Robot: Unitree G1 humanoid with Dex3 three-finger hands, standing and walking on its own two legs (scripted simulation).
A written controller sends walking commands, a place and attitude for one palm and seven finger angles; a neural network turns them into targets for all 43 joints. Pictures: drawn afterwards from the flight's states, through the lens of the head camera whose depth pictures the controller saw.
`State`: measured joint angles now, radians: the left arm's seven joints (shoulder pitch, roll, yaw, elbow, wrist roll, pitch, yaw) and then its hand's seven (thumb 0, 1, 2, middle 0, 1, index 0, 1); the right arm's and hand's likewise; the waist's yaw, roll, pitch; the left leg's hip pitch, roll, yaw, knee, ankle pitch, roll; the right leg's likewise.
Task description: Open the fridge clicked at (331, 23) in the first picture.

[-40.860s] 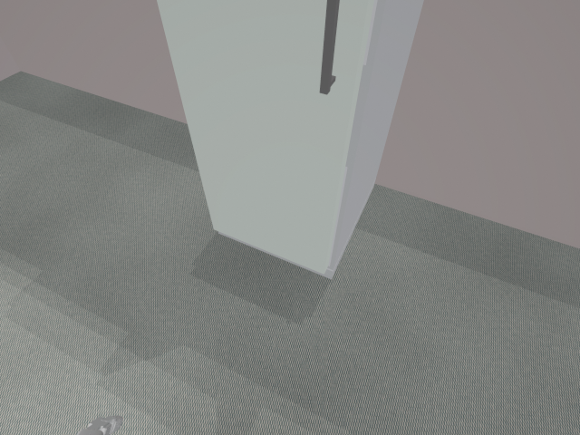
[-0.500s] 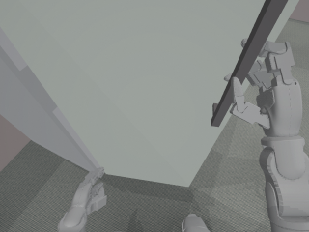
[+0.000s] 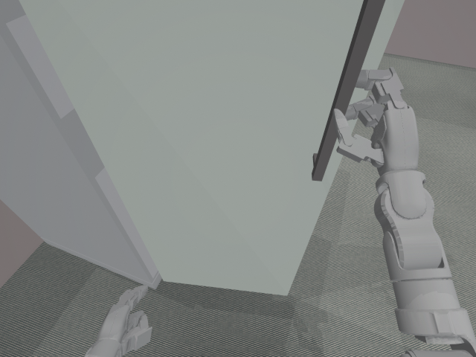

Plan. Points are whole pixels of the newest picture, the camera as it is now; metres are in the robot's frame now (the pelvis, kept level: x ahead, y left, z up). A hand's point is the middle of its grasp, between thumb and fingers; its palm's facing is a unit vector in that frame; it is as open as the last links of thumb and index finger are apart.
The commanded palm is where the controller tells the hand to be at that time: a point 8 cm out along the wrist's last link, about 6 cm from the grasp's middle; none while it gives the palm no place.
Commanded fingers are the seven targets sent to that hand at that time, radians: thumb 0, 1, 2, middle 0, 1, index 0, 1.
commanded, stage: stop walking and hold the door back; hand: right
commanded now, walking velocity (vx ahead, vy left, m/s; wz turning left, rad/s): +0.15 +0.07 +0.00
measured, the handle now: (344, 77) +0.43 -0.10 +0.27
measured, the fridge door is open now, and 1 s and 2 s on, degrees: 75 74 65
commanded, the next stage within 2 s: loosen the grip on the handle in 1.02 s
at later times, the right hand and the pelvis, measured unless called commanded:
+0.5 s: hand (343, 130) +0.39 -0.11 +0.21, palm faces +0.04 +0.98 -0.18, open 7.4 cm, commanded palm +0.36 -0.17 +0.20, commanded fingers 0.00 -0.90 -0.90 0.45 1.40 0.45 1.40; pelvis +0.01 +0.01 +0.00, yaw +2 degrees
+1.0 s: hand (342, 131) +0.39 -0.11 +0.21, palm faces +0.09 +0.98 -0.17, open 7.4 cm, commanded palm +0.37 -0.18 +0.20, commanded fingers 0.00 -0.90 -0.90 0.45 1.40 0.45 1.40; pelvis +0.02 +0.03 +0.00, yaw +2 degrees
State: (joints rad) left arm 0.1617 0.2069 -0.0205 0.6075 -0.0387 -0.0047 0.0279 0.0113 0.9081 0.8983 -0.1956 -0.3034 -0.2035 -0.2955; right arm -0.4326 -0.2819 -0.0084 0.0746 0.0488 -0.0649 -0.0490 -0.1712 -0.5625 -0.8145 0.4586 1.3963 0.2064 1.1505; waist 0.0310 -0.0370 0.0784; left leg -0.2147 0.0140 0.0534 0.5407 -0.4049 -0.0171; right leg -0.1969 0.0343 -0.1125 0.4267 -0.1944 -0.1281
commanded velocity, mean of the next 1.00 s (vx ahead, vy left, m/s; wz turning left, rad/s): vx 0.03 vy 0.00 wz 0.00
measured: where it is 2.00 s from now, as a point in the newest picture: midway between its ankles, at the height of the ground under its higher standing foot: outside the picture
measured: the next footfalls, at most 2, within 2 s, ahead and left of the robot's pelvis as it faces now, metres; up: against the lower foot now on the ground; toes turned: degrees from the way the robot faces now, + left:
none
